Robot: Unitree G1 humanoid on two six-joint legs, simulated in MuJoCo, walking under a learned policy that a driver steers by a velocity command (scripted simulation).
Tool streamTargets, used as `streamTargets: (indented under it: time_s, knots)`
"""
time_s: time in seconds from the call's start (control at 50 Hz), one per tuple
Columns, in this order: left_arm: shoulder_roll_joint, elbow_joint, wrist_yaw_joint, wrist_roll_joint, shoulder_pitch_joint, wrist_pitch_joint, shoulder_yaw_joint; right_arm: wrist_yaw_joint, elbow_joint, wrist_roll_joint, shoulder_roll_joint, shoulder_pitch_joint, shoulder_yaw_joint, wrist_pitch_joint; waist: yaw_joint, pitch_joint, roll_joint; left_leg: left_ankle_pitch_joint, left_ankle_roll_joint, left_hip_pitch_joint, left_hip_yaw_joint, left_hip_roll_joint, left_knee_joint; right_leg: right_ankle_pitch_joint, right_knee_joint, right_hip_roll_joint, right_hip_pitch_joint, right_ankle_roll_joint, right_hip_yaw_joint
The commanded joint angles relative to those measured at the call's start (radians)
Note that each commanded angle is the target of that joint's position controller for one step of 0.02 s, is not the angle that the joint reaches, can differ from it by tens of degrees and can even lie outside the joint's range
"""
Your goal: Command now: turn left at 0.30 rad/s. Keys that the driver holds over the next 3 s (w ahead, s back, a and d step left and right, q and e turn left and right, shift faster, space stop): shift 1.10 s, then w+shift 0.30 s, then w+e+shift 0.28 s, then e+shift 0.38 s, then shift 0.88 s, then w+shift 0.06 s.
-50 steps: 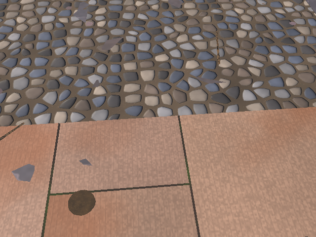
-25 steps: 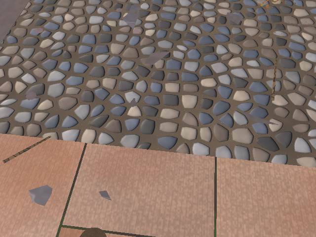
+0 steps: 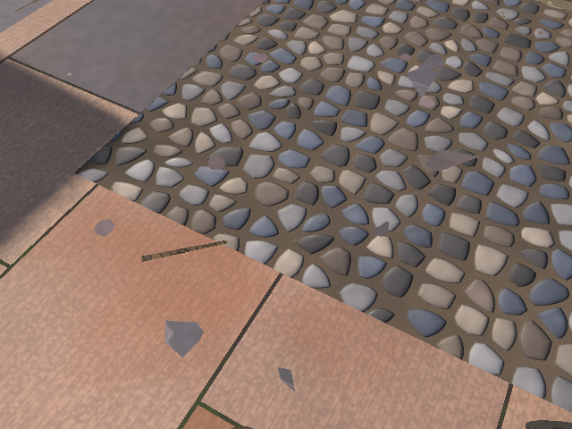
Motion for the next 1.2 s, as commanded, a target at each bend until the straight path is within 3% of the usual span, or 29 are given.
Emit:
streamTargets:
  time_s: [0.02, 0.08, 0.1, 0.12, 0.14, 0.16, 0.22, 0.26, 0.3, 0.42, 0.58, 0.82, 1.1, 1.12, 1.14, 1.16, 1.18, 1.2]
  knots:
    - [0.078, -0.074, -0.007, -0.001, -0.023, -0.018, 0.013, 0.007, -0.052, -0.001, -0.145, 0.009, -0.039, -0.007, -0.031, -0.134, 0.160, 0.182, 0.178, 0.126, -0.271, 0.272, -0.117, -0.021, -0.078, -0.010, 0.063, -0.011, -0.005]
    - [0.051, -0.060, -0.022, 0.007, 0.043, -0.033, 0.006, 0.010, -0.038, 0.012, -0.108, -0.015, -0.022, -0.006, 0.019, -0.120, 0.144, 0.143, 0.122, 0.084, -0.255, 0.218, -0.071, 0.170, -0.374, -0.002, 0.232, -0.051, -0.032]
    - [0.078, -0.063, -0.024, 0.026, 0.055, -0.037, 0.008, 0.010, -0.028, 0.008, -0.086, 0.018, -0.016, -0.011, 0.008, -0.119, 0.093, 0.057, 0.069, 0.044, -0.225, 0.173, -0.031, 0.270, -0.423, -0.060, 0.303, -0.078, 0.023]
    - [0.159, -0.075, -0.018, 0.042, 0.054, -0.038, 0.023, 0.012, -0.027, -0.009, -0.061, 0.078, -0.011, -0.020, -0.049, -0.131, -0.096, -0.128, 0.005, -0.017, -0.113, 0.061, 0.099, 0.447, -0.441, -0.216, 0.348, -0.150, 0.178]
    - [0.126, -0.064, -0.017, 0.046, 0.013, -0.038, 0.012, 0.013, -0.041, -0.008, -0.074, 0.048, -0.016, -0.026, -0.063, -0.095, -0.236, -0.244, -0.041, 0.000, -0.020, 0.025, 0.103, 0.382, -0.496, -0.300, 0.221, -0.269, 0.295]
    - [0.073, -0.092, -0.016, 0.041, -0.049, -0.043, -0.004, 0.010, -0.026, -0.009, -0.110, 0.028, -0.027, -0.028, -0.053, -0.073, -0.190, -0.218, -0.060, 0.053, -0.011, 0.056, 0.119, 0.320, -0.509, -0.277, 0.187, -0.273, 0.271]
    - [0.092, -0.079, -0.008, 0.016, -0.018, -0.051, 0.000, 0.012, -0.017, -0.014, -0.063, -0.024, -0.020, -0.014, -0.021, -0.068, -0.150, -0.031, -0.063, 0.121, -0.004, 0.073, 0.008, 0.192, -0.472, -0.174, 0.209, -0.174, 0.167]
    - [0.074, -0.070, -0.007, 0.022, 0.016, -0.049, -0.009, 0.020, -0.003, -0.011, -0.044, -0.006, -0.015, -0.010, -0.017, -0.059, -0.120, 0.003, -0.048, 0.166, -0.010, 0.080, -0.016, 0.077, -0.472, -0.132, 0.173, -0.136, 0.118]
    - [0.065, -0.078, -0.008, 0.023, 0.020, -0.044, -0.014, 0.023, 0.014, -0.007, -0.056, 0.007, -0.020, -0.015, -0.006, -0.024, -0.061, -0.011, -0.027, 0.126, -0.022, 0.084, -0.029, 0.007, -0.454, -0.096, 0.177, -0.115, 0.073]
    - [0.046, -0.073, -0.005, 0.017, 0.049, -0.041, -0.019, 0.016, 0.044, -0.007, -0.046, 0.026, -0.020, -0.041, 0.015, -0.051, 0.037, 0.059, -0.028, 0.106, -0.052, 0.104, -0.050, 0.110, -0.378, -0.059, 0.239, -0.110, 0.023]
    - [0.029, -0.052, -0.013, 0.014, 0.047, -0.042, -0.025, 0.004, 0.066, -0.004, -0.040, 0.054, -0.018, -0.043, 0.006, -0.057, 0.027, 0.104, -0.025, 0.140, -0.056, 0.110, -0.038, 0.153, -0.370, -0.045, 0.233, -0.102, 0.009]
    - [0.027, 0.017, -0.006, 0.011, 0.073, -0.050, -0.028, -0.010, 0.113, 0.000, -0.020, 0.059, -0.018, -0.034, 0.003, -0.040, 0.012, 0.141, -0.034, 0.182, -0.041, 0.102, -0.034, 0.154, -0.395, -0.042, 0.216, -0.098, 0.009]
    - [0.028, 0.120, -0.001, 0.007, 0.102, -0.050, -0.032, -0.024, 0.239, 0.005, -0.020, 0.068, -0.022, -0.032, 0.008, -0.015, 0.011, 0.151, -0.052, 0.204, -0.024, 0.096, -0.062, 0.156, -0.440, -0.039, 0.232, -0.109, 0.012]
    - [0.035, 0.143, 0.001, 0.004, 0.142, -0.046, -0.028, -0.024, 0.265, 0.008, -0.008, 0.098, -0.021, -0.030, 0.013, -0.056, -0.013, -0.052, -0.049, 0.205, 0.021, 0.057, -0.037, -0.057, -0.468, -0.030, 0.255, -0.125, 0.012]
    - [0.087, 0.152, 0.006, -0.013, 0.176, -0.040, -0.010, -0.023, 0.269, 0.020, -0.023, 0.098, -0.028, -0.033, 0.030, -0.017, -0.068, -0.325, -0.044, 0.103, 0.077, 0.010, 0.041, -0.346, -0.512, -0.062, 0.262, -0.173, 0.083]
    - [0.128, 0.161, 0.010, -0.022, 0.237, -0.042, 0.003, -0.016, 0.242, 0.030, -0.035, 0.034, -0.031, -0.048, 0.067, 0.050, -0.128, -0.395, -0.043, -0.071, 0.111, 0.011, 0.150, -0.586, -0.622, -0.183, 0.296, -0.246, 0.262]
    - [0.183, 0.157, 0.015, -0.025, 0.235, -0.055, 0.020, -0.007, 0.196, 0.053, -0.014, -0.055, -0.020, -0.073, 0.080, 0.145, -0.209, -0.295, -0.036, -0.201, 0.121, 0.070, 0.281, -0.663, -0.742, -0.354, 0.284, -0.332, 0.483]
    - [0.168, 0.145, 0.019, -0.014, 0.223, -0.072, 0.019, 0.000, 0.179, 0.060, -0.039, -0.106, -0.025, -0.095, 0.089, 0.189, -0.170, -0.282, -0.027, -0.319, 0.062, 0.134, 0.389, -0.557, -0.779, -0.411, 0.309, -0.367, 0.562]
Next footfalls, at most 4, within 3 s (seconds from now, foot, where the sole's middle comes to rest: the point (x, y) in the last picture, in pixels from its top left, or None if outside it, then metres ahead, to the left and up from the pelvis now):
0.10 right None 0.05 -0.15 -0.77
1.44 left None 0.18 0.14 -0.77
1.88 right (316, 391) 0.55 -0.07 -0.77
2.38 left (277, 311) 0.76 0.03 -0.77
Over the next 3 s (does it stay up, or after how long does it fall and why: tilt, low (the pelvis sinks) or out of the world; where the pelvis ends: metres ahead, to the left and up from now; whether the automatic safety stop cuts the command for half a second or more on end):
stays up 0.61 -0.03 -0.01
